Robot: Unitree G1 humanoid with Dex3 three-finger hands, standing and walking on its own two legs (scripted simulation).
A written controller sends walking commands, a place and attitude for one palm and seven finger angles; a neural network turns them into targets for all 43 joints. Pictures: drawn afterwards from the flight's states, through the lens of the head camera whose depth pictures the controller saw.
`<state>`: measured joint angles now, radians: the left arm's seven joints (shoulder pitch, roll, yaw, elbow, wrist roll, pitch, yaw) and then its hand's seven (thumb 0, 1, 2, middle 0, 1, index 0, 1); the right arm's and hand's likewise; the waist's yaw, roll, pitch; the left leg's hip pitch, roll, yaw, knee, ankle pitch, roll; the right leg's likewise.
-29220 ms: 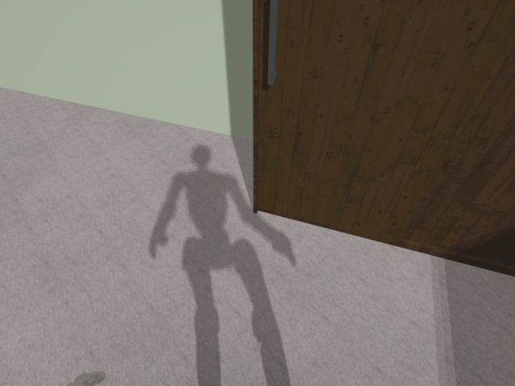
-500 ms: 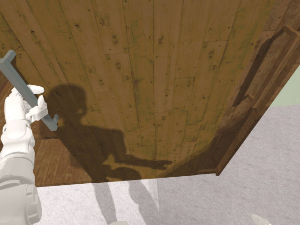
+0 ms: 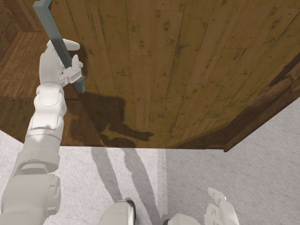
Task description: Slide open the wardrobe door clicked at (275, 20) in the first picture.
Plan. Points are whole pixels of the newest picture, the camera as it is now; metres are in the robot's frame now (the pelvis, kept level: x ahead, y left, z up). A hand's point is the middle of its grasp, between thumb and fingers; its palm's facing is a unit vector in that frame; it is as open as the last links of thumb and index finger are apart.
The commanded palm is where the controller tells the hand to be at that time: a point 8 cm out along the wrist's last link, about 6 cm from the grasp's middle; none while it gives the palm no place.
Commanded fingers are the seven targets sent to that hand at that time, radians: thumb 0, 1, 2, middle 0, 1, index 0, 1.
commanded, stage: stop walking and hold the door there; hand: left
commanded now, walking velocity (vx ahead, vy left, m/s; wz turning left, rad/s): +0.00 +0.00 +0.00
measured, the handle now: (67, 52) +0.49 +0.26 +0.12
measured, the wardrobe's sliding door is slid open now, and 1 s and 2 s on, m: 0.49 0.49 0.49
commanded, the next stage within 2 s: loosen the grip on the handle in 0.52 s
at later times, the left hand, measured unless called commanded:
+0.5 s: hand (79, 70) +0.44 +0.22 +0.11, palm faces +0.31 -0.93 -0.18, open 5.5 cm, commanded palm +0.41 +0.26 +0.10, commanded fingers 0.00 0.90 0.90 -0.45 -1.40 -0.45 -1.40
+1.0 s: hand (76, 72) +0.44 +0.23 +0.10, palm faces +0.29 -0.94 -0.18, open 11.8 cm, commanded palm +0.40 +0.27 +0.12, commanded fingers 0.00 -0.55 0.20 -0.32 -1.23 -0.32 -1.23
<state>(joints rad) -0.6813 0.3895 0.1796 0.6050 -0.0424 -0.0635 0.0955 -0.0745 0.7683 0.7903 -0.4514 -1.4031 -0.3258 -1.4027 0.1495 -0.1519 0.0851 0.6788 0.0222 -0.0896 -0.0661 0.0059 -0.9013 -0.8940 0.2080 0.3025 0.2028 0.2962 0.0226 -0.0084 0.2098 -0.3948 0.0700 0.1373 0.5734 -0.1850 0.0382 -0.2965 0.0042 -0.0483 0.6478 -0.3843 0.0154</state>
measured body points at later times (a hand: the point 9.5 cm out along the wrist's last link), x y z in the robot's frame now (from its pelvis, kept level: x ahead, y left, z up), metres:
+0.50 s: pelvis +0.01 -0.02 +0.00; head +0.04 -0.01 +0.45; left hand +0.42 +0.27 +0.12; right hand +0.09 -0.31 -0.10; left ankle +0.07 +0.10 -0.73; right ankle -0.01 -0.12 -0.73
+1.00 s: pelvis -0.02 +0.00 -0.01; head +0.02 +0.02 +0.44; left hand +0.42 +0.28 +0.11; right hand +0.05 -0.28 -0.11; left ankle +0.07 +0.10 -0.73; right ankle -0.01 -0.12 -0.73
